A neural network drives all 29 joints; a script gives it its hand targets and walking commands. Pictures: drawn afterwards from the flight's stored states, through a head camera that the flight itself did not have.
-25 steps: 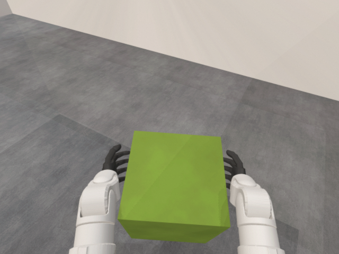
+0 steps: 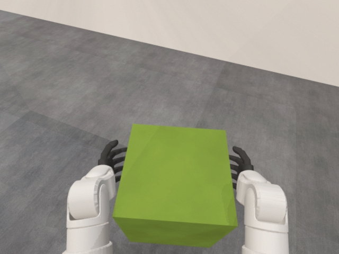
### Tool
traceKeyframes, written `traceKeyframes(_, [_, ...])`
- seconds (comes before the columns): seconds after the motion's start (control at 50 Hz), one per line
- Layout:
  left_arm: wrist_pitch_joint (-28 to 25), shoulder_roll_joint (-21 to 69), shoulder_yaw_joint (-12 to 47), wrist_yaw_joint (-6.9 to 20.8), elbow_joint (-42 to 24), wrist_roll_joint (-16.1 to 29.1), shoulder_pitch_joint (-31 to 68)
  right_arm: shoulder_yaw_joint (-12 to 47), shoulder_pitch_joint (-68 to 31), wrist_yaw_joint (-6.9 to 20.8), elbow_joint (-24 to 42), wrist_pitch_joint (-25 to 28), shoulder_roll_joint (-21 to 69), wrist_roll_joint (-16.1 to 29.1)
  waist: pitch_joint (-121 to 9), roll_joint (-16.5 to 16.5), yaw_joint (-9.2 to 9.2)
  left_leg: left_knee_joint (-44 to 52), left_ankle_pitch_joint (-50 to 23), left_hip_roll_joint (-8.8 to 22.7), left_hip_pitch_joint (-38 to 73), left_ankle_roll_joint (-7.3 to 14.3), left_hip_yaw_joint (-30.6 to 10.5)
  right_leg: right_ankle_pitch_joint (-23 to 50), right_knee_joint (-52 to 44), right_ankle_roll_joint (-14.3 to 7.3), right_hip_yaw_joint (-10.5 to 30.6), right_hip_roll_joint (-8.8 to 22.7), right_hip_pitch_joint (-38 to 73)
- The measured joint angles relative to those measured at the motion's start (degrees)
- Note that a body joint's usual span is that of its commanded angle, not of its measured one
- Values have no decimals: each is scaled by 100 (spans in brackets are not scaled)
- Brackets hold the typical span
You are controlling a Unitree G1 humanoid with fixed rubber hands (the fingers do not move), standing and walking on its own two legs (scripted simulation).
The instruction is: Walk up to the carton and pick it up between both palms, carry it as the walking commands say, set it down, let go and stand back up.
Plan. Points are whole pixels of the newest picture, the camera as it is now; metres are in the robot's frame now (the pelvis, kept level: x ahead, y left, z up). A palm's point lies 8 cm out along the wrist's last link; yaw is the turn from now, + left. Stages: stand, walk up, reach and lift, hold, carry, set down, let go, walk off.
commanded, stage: carry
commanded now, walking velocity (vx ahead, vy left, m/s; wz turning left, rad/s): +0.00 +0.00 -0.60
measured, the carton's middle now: (174, 190) +0.28 +0.00 +0.00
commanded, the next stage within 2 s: none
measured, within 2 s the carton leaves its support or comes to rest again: neither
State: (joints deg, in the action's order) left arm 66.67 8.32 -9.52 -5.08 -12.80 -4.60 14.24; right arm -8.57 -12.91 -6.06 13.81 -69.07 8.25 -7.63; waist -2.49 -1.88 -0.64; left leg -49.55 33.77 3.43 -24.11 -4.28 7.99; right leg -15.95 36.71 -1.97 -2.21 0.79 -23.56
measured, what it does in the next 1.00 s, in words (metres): steps on the spot, turning right: left foot, then right foot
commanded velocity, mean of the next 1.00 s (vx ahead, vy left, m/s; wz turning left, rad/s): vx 0.00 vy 0.00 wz -0.60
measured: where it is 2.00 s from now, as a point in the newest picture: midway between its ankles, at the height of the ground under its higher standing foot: outside the picture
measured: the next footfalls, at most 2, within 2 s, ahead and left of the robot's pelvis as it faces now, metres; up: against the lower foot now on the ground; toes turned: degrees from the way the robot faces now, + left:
left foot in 0.24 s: +0.03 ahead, +0.13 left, +0.00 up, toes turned -3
right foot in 0.64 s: -0.08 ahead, -0.14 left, +0.00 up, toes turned -30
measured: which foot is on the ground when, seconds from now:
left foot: up 0.00-0.22, down 0.24-0.64, up 0.66-1.00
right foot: down 0.00-0.24, up 0.26-0.62, down 0.64-1.00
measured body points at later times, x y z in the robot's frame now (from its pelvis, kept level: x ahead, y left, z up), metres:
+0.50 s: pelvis -0.05 +0.02 +0.01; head -0.02 +0.04 +0.46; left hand +0.28 +0.10 +0.09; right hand +0.20 -0.20 +0.10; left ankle -0.01 +0.13 -0.73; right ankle -0.08 -0.13 -0.66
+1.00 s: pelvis -0.08 -0.02 +0.01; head -0.04 -0.04 +0.46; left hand +0.26 -0.09 +0.10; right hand +0.08 -0.33 +0.10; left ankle -0.01 +0.06 -0.69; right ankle -0.12 -0.12 -0.73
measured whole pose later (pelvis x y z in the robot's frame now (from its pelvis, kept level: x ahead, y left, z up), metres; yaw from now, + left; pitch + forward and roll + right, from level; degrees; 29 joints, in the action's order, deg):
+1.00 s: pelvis -0.08 -0.02 +0.01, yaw -34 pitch +4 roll +1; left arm 64.6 9.3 -10.8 -4.5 -21.2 -5.7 17.2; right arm -10.1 -17.1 -7.0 19.0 -65.6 9.2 -4.4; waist 1.0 -3.3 2.7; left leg -50.0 25.6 1.4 -29.7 -6.9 5.1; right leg -13.3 31.7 -1.8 3.9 -2.2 -22.3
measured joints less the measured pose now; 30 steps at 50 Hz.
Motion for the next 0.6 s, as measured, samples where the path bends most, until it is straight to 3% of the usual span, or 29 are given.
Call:
traceKeyframes(0.08, [15,19,-33,-22,-430,-50,113,-132,-287,-3,152,81,68,121,457,-296,137,-24,-75,-183,-428,-133,-162,523,-491,0,379,0,-112])
traceKeyframes(0.18, [4,135,-138,-73,-977,-62,437,-260,-480,-4,549,334,113,329,590,-76,320,574,-761,-230,-325,-125,-269,881,-728,133,674,-168,-345])
traceKeyframes(0.22, [-27,155,-169,-52,-907,-91,494,-294,-519,-7,522,354,123,310,445,3,368,1300,-1002,-269,52,-44,-220,890,-624,205,776,-245,-504])
traceKeyframes(0.26, [-70,142,-204,-2,-728,-117,495,-279,-517,-6,408,350,128,241,346,-34,411,1687,-1869,-308,204,276,-146,513,-131,188,716,-210,-709])
traceKeyframes(0.32, [-48,37,-101,70,-494,-159,60,-8,-235,0,87,252,56,140,216,130,207,1510,-1700,-30,344,623,37,-831,1522,253,222,-227,-1048])
traceKeyframes(0.4, [171,-14,-45,21,-574,-85,-138,187,-5,5,101,105,3,121,118,190,-30,1658,-1665,297,530,538,218,-933,2483,319,-85,36,-1155])
traceKeyframes(0.48, [116,8,-48,-21,-808,11,-25,115,-145,26,422,72,34,89,166,175,-176,1671,-1731,598,503,409,332,-821,2138,413,-125,165,-921])
traceKeyframes(0.6, [99,15,-75,-32,-670,-28,-22,126,-172,177,207,119,45,-105,-72,368,-219,1299,-1529,1101,387,105,614,-606,670,376,-388,110,-48])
